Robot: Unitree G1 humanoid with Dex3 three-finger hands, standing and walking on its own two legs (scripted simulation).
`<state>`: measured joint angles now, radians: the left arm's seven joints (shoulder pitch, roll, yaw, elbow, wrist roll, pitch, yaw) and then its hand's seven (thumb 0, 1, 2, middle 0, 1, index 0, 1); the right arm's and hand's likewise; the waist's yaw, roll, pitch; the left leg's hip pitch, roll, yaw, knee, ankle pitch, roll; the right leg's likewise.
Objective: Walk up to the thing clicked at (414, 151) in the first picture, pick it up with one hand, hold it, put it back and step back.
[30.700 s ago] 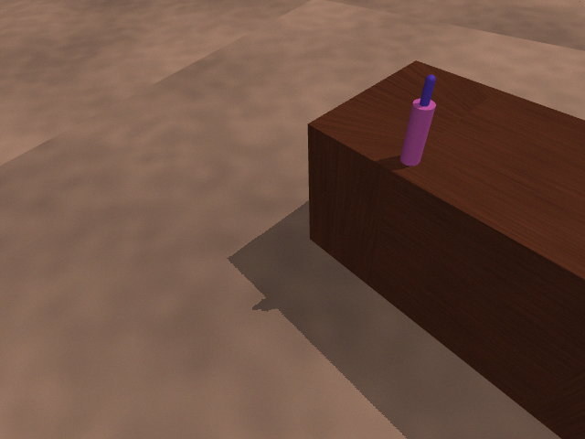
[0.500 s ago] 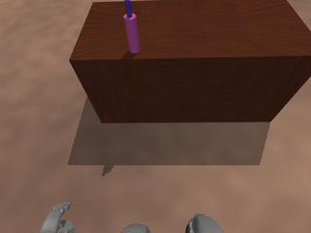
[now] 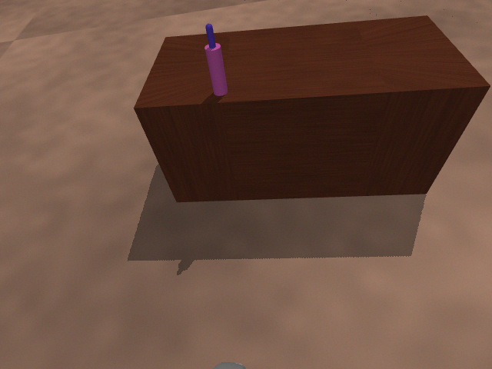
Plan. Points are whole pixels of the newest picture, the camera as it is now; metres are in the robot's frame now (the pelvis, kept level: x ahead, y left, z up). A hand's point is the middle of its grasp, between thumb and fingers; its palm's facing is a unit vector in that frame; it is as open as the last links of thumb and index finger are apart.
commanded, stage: step back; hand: left
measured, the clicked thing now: (215, 60) +1.06 +0.23 -0.04
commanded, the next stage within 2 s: stand in 0.90 s
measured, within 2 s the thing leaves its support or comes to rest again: neither
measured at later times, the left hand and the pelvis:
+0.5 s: hand out of the picture +0.10 +0.26 -0.14, palm faces +0.04 -0.92 -0.39, open 7.4 cm; pelvis +0.02 +0.00 +0.00, yaw +2 degrees
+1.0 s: hand (126, 367) +0.14 +0.28 -0.14, palm faces +0.02 -0.93 -0.36, open 7.4 cm; pelvis +0.05 +0.02 +0.01, yaw +1 degrees
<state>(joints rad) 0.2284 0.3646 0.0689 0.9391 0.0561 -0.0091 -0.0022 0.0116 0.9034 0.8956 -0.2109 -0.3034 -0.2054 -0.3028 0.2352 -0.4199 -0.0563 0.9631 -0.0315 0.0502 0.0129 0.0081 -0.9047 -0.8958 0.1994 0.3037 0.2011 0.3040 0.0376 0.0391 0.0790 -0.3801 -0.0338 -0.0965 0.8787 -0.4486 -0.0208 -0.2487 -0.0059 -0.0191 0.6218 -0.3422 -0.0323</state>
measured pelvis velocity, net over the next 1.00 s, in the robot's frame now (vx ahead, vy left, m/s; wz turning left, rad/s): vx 0.05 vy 0.02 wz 0.01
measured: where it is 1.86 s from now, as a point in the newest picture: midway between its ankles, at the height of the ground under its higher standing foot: outside the picture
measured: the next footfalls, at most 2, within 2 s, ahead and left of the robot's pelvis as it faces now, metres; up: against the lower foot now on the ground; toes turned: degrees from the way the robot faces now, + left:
left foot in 0.06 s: +0.09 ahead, +0.15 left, +0.00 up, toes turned +2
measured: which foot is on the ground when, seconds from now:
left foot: up 0.00-0.04, down 0.06-1.00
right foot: down 0.00-1.00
